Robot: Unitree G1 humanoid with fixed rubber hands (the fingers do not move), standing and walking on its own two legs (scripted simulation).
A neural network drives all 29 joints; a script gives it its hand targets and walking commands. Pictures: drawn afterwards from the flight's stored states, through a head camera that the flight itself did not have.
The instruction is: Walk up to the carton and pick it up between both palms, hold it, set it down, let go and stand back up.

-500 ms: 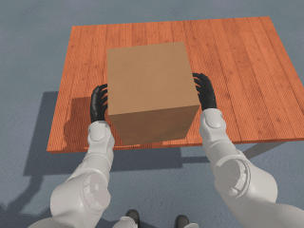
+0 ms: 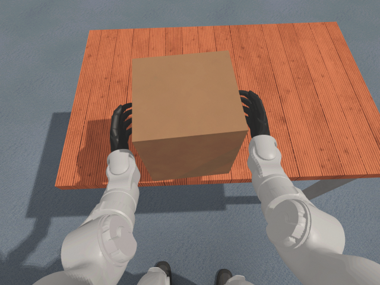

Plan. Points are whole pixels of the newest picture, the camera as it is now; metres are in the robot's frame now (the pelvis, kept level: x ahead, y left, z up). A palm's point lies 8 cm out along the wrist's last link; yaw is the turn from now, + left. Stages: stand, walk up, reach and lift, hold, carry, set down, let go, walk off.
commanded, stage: set down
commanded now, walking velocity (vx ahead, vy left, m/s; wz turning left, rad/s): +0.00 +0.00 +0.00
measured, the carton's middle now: (186, 123) +0.47 +0.05 -0.05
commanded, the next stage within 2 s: none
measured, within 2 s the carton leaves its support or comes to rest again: neither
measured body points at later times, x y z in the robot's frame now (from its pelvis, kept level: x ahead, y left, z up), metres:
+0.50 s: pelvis -0.01 +0.02 -0.02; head +0.12 +0.00 +0.41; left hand +0.42 +0.20 -0.02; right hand +0.47 -0.10 -0.01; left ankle +0.01 +0.14 -0.71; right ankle -0.01 -0.12 -0.71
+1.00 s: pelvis -0.05 +0.01 -0.05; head +0.07 +0.00 +0.39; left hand +0.36 +0.24 -0.05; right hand +0.41 -0.19 -0.03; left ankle +0.01 +0.15 -0.71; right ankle -0.01 -0.12 -0.71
